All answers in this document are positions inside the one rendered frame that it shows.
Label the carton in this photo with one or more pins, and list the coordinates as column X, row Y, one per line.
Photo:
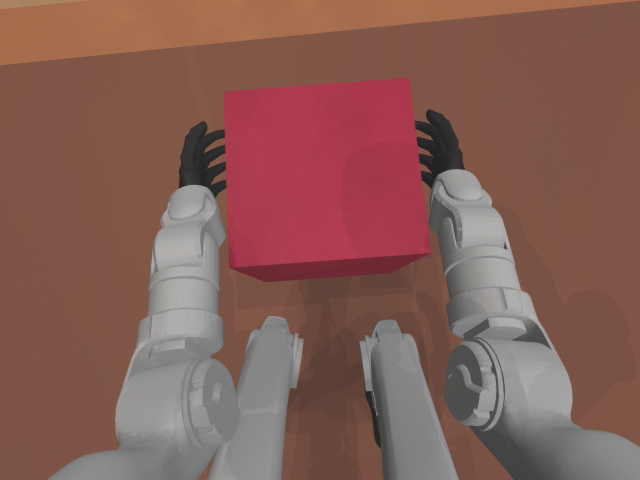
column 323, row 180

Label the left robot hand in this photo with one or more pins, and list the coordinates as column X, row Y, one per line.
column 194, row 162

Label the right robot foot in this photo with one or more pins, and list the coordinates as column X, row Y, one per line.
column 374, row 417

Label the left robot forearm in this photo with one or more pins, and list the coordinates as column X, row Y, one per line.
column 182, row 317

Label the left robot upper arm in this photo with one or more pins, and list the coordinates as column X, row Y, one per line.
column 170, row 421

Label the right robot upper arm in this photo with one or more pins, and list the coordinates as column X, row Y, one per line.
column 516, row 397

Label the right robot hand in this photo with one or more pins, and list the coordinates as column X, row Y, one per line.
column 444, row 148

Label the left robot thigh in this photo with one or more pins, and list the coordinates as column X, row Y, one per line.
column 270, row 368

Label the right robot forearm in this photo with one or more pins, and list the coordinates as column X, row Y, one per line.
column 485, row 294

